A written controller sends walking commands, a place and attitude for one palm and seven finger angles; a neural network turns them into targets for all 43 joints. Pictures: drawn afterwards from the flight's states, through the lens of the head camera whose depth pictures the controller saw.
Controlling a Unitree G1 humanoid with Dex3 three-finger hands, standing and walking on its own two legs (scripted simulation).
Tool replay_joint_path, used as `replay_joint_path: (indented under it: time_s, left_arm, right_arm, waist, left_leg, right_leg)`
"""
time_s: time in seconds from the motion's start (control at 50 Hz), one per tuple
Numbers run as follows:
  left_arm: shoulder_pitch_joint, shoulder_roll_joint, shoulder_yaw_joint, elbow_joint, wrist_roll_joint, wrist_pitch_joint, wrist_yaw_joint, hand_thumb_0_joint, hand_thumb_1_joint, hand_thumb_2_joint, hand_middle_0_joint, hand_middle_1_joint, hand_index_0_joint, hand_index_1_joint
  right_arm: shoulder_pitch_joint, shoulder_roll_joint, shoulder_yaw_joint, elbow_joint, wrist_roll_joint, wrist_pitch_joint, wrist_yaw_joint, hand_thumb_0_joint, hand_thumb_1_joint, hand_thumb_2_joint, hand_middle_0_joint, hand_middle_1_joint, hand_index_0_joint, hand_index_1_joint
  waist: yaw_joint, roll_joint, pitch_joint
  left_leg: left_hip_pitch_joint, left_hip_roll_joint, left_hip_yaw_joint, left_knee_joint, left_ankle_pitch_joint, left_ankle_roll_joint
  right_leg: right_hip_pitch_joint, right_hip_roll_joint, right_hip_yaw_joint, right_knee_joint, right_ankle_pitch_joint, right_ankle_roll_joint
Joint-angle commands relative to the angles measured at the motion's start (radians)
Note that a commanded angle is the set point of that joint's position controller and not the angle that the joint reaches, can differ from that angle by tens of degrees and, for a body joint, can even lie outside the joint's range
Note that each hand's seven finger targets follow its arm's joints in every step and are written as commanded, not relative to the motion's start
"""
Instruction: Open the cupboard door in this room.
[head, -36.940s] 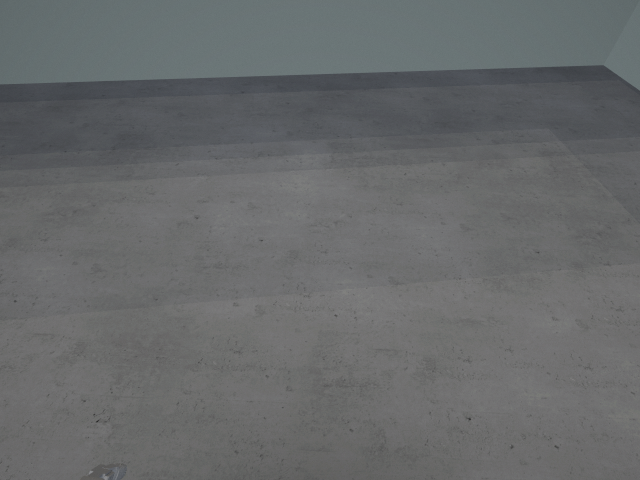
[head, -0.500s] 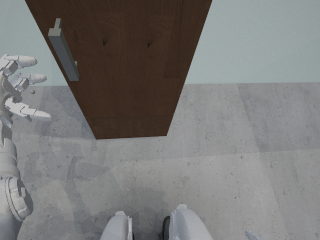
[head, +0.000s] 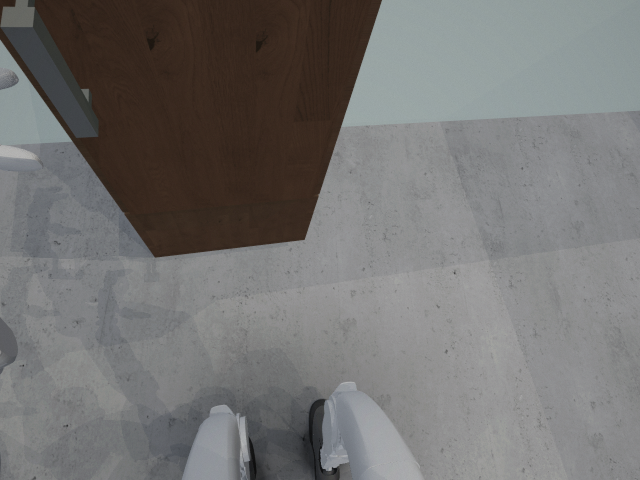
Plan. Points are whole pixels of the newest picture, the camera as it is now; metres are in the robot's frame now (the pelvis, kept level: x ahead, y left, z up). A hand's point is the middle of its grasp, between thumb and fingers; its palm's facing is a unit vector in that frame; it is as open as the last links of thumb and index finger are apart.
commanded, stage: move the hooked fingers beside the handle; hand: left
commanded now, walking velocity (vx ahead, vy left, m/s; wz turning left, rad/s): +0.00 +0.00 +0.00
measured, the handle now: (59, 67) +0.58 +0.24 +0.06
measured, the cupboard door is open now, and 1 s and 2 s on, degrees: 0 0 0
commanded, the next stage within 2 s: slide the fingers in behind the handle in 0.80 s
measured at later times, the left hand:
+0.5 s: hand out of the picture +0.51 +0.30 +0.07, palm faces +0.07 -1.00 -0.01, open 13.9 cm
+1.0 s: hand out of the picture +0.51 +0.30 +0.07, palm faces +0.06 -1.00 -0.01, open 13.9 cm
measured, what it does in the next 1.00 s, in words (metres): stands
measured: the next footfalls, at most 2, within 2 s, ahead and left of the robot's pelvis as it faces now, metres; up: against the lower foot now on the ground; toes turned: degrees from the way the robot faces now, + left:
none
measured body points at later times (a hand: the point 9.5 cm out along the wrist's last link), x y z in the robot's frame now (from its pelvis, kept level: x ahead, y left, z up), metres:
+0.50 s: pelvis +0.01 +0.01 +0.00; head +0.18 +0.05 +0.42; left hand +0.50 +0.36 +0.07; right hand +0.02 -0.27 -0.09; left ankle +0.00 +0.08 -0.65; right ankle +0.05 -0.12 -0.65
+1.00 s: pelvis +0.01 +0.00 +0.00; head +0.18 +0.05 +0.42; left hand +0.50 +0.35 +0.07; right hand +0.01 -0.26 -0.09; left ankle +0.00 +0.08 -0.65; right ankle +0.05 -0.12 -0.65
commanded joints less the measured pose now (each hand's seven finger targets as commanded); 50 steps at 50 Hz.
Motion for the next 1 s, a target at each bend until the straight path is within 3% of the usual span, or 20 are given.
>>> replay_joint_path:
  time_s: [0.0, 0.06, 0.12, 0.2, 0.22, 0.24, 0.32, 0.38, 0.42, 0.48, 0.54, 0.58, 0.62, 0.66, 0.7, 0.72, 0.78, 0.86, 0.92, 0.98]
  left_arm:
    - [-0.404, 0.36, 0.021, -0.169, -0.008, -0.044, 0.002, 0.0, -0.5, 0.3, -0.3, -1.2, -0.3, -1.2]
    - [-0.32, 0.382, 0.062, -0.231, -0.014, -0.05, -0.012, 0.0, -0.5, 0.3, -0.3, -1.2, -0.3, -1.2]
    - [-0.262, 0.367, 0.083, -0.243, -0.038, -0.041, -0.022, 0.0, -0.5, 0.3, -0.3, -1.2, -0.3, -1.2]
    - [-0.252, 0.366, 0.094, -0.302, -0.048, -0.044, -0.021, 0.0, -0.5, 0.3, -0.3, -1.2, -0.3, -1.2]
    - [-0.257, 0.341, 0.078, -0.324, -0.049, -0.048, -0.017, 0.0, -0.5, 0.3, -0.3, -1.2, -0.3, -1.2]
    - [-0.286, 0.312, 0.06, -0.35, -0.052, -0.058, -0.015, 0.0, -0.5, 0.3, -0.3, -1.2, -0.3, -1.2]
    - [-0.322, 0.285, 0.027, -0.293, -0.045, -0.061, -0.002, 0.0, -0.5, 0.3, -0.3, -1.2, -0.3, -1.2]
    - [-0.32, 0.28, 0.022, -0.291, -0.039, -0.065, 0.002, 0.0, -0.5, 0.3, -0.3, -1.2, -0.3, -1.2]
    - [-0.327, 0.251, -0.006, -0.249, -0.041, -0.056, 0.002, 0.0, -0.5, 0.3, -0.3, -1.2, -0.3, -1.2]
    - [-0.316, 0.282, 0.009, -0.224, -0.031, -0.051, 0.002, 0.0, -0.5, 0.3, -0.3, -1.2, -0.3, -1.2]
    - [-0.334, 0.303, 0.023, -0.239, -0.031, -0.062, 0.008, 0.0, -0.5, 0.3, -0.3, -1.2, -0.3, -1.2]
    - [-0.331, 0.323, 0.038, -0.259, -0.031, -0.068, 0.009, 0.0, -0.5, 0.3, -0.3, -1.2, -0.3, -1.2]
    - [-0.318, 0.316, 0.04, -0.28, -0.032, -0.073, 0.007, 0.0, -0.5, 0.3, -0.3, -1.2, -0.3, -1.2]
    - [-0.309, 0.32, 0.044, -0.272, -0.038, -0.068, -0.002, 0.0, -0.5, 0.3, -0.3, -1.2, -0.3, -1.2]
    - [-0.303, 0.316, 0.039, -0.235, -0.038, -0.054, -0.007, 0.0, -0.5, 0.3, -0.3, -1.2, -0.3, -1.2]
    - [-0.316, 0.306, 0.025, -0.239, -0.037, -0.051, -0.008, 0.0, -0.5, 0.3, -0.3, -1.2, -0.3, -1.2]
    - [-0.332, 0.312, 0.03, -0.306, -0.037, -0.063, -0.008, 0.0, -0.5, 0.3, -0.3, -1.2, -0.3, -1.2]
    - [-0.305, 0.286, 0.036, -0.332, -0.057, -0.068, -0.005, 0.0, -0.5, 0.3, -0.3, -1.2, -0.3, -1.2]
    - [-0.279, 0.241, 0.002, -0.259, -0.06, -0.04, -0.004, 0.0, -0.5, 0.3, -0.3, -1.2, -0.3, -1.2]
    - [-0.3, 0.262, 0.009, -0.276, -0.047, -0.046, 0.009, 0.0, -0.5, 0.3, -0.3, -1.2, -0.3, -1.2]
  right_arm:
    - [0.19, -0.212, -0.07, -0.044, -0.008, 0.005, -0.013, 0.0, -0.9, -0.9, 0.2, 0.3, 0.2, 0.3]
    - [0.207, -0.213, -0.081, -0.058, -0.013, 0.011, -0.004, 0.0, -0.9, -0.9, 0.2, 0.3, 0.2, 0.3]
    - [0.204, -0.209, -0.089, -0.064, -0.01, 0.02, 0.006, 0.0, -0.9, -0.9, 0.2, 0.3, 0.2, 0.3]
    - [0.204, -0.208, -0.096, -0.064, -0.008, 0.028, 0.011, 0.0, -0.9, -0.9, 0.2, 0.3, 0.2, 0.3]
    - [0.202, -0.204, -0.095, -0.061, -0.008, 0.03, 0.013, 0.0, -0.9, -0.9, 0.2, 0.3, 0.2, 0.3]
    - [0.202, -0.2, -0.096, -0.059, -0.008, 0.031, 0.014, 0.0, -0.9, -0.9, 0.2, 0.3, 0.2, 0.3]
    - [0.194, -0.199, -0.092, -0.033, -0.008, 0.03, 0.009, 0.0, -0.9, -0.9, 0.2, 0.3, 0.2, 0.3]
    - [0.198, -0.2, -0.094, -0.027, -0.012, 0.029, 0.005, 0.0, -0.9, -0.9, 0.2, 0.3, 0.2, 0.3]
    - [0.188, -0.196, -0.086, -0.027, -0.009, 0.029, 0.004, 0.0, -0.9, -0.9, 0.2, 0.3, 0.2, 0.3]
    - [0.184, -0.2, -0.084, -0.039, -0.009, 0.027, 0.0, 0.0, -0.9, -0.9, 0.2, 0.3, 0.2, 0.3]
    - [0.178, -0.2, -0.082, -0.049, -0.01, 0.023, -0.001, 0.0, -0.9, -0.9, 0.2, 0.3, 0.2, 0.3]
    - [0.182, -0.201, -0.086, -0.052, -0.011, 0.023, 0.001, 0.0, -0.9, -0.9, 0.2, 0.3, 0.2, 0.3]
    - [0.181, -0.198, -0.086, -0.054, -0.012, 0.024, 0.006, 0.0, -0.9, -0.9, 0.2, 0.3, 0.2, 0.3]
    - [0.181, -0.202, -0.089, -0.051, -0.01, 0.026, 0.008, 0.0, -0.9, -0.9, 0.2, 0.3, 0.2, 0.3]
    - [0.178, -0.203, -0.084, -0.053, -0.008, 0.028, 0.007, 0.0, -0.9, -0.9, 0.2, 0.3, 0.2, 0.3]
    - [0.175, -0.201, -0.082, -0.053, -0.005, 0.029, 0.005, 0.0, -0.9, -0.9, 0.2, 0.3, 0.2, 0.3]
    - [0.185, -0.201, -0.087, -0.047, -0.008, 0.031, 0.005, 0.0, -0.9, -0.9, 0.2, 0.3, 0.2, 0.3]
    - [0.192, -0.199, -0.094, -0.037, -0.009, 0.033, 0.011, 0.0, -0.9, -0.9, 0.2, 0.3, 0.2, 0.3]
    - [0.179, -0.193, -0.085, -0.04, -0.003, 0.034, 0.011, 0.0, -0.9, -0.9, 0.2, 0.3, 0.2, 0.3]
    - [0.18, -0.193, -0.086, -0.043, -0.005, 0.032, 0.006, 0.0, -0.9, -0.9, 0.2, 0.3, 0.2, 0.3]
  waist:
    - [0.005, 0.243, -0.5]
    - [0.039, 0.287, -0.616]
    - [0.047, 0.238, -0.589]
    - [0.052, 0.245, -0.577]
    - [0.05, 0.264, -0.578]
    - [0.04, 0.292, -0.576]
    - [0.02, 0.259, -0.492]
    - [0.026, 0.301, -0.522]
    - [0.008, 0.242, -0.477]
    - [0.016, 0.228, -0.478]
    - [0.019, 0.262, -0.492]
    - [0.024, 0.247, -0.535]
    - [0.033, 0.278, -0.573]
    - [0.03, 0.273, -0.558]
    - [0.023, 0.217, -0.521]
    - [0.017, 0.219, -0.506]
    - [0.029, 0.294, -0.572]
    - [0.032, 0.291, -0.593]
    - [0.022, 0.221, -0.49]
    - [0.025, 0.228, -0.495]
  left_leg:
    - [0.329, -0.002, -0.103, -0.139, 0.446, -0.024]
    - [0.429, 0.007, -0.112, -0.133, 0.606, -0.042]
    - [0.405, 0.009, -0.102, -0.132, 0.612, -0.033]
    - [0.427, 0.011, -0.103, -0.146, 0.621, -0.034]
    - [0.453, 0.012, -0.104, -0.149, 0.631, -0.037]
    - [0.484, 0.015, -0.107, -0.142, 0.655, -0.041]
    - [0.45, 0.011, -0.11, -0.157, 0.554, -0.041]
    - [0.511, 0.013, -0.123, -0.156, 0.618, -0.056]
    - [0.447, 0.008, -0.113, -0.155, 0.555, -0.044]
    - [0.417, 0.006, -0.114, -0.154, 0.545, -0.041]
    - [0.409, 0.003, -0.109, -0.143, 0.542, -0.041]
    - [0.42, 0.005, -0.111, -0.136, 0.58, -0.042]
    - [0.446, 0.008, -0.112, -0.131, 0.619, -0.048]
    - [0.454, 0.012, -0.114, -0.128, 0.632, -0.051]
    - [0.392, 0.007, -0.108, -0.131, 0.555, -0.037]
    - [0.379, 0.005, -0.105, -0.135, 0.531, -0.033]
    - [0.474, 0.01, -0.12, -0.135, 0.615, -0.051]
    - [0.525, 0.017, -0.129, -0.136, 0.682, -0.06]
    - [0.401, 0.005, -0.102, -0.152, 0.528, -0.034]
    - [0.394, 0.001, -0.1, -0.16, 0.492, -0.031]
  right_leg:
    - [0.236, 0.04, 0.066, -0.074, 0.187, -0.007]
    - [0.255, 0.042, 0.057, -0.058, 0.259, -0.011]
    - [0.293, 0.046, 0.062, -0.071, 0.293, -0.006]
    - [0.295, 0.051, 0.058, -0.083, 0.288, -0.007]
    - [0.276, 0.051, 0.054, -0.085, 0.277, -0.007]
    - [0.239, 0.053, 0.052, -0.082, 0.271, -0.01]
    - [0.217, 0.053, 0.049, -0.1, 0.207, -0.008]
    - [0.192, 0.052, 0.043, -0.097, 0.211, -0.013]
    - [0.21, 0.051, 0.046, -0.099, 0.209, -0.009]
    - [0.226, 0.049, 0.047, -0.09, 0.213, -0.01]
    - [0.222, 0.048, 0.05, -0.077, 0.221, -0.015]
    - [0.25, 0.048, 0.052, -0.072, 0.251, -0.011]
    - [0.253, 0.047, 0.052, -0.067, 0.266, -0.011]
    - [0.237, 0.051, 0.049, -0.068, 0.262, -0.011]
    - [0.253, 0.052, 0.052, -0.073, 0.243, -0.008]
    - [0.252, 0.051, 0.054, -0.076, 0.237, -0.006]
    - [0.217, 0.051, 0.046, -0.071, 0.236, -0.01]
    - [0.214, 0.056, 0.04, -0.079, 0.253, -0.012]
    - [0.254, 0.053, 0.05, -0.098, 0.229, -0.006]
    - [0.261, 0.051, 0.054, -0.1, 0.216, -0.008]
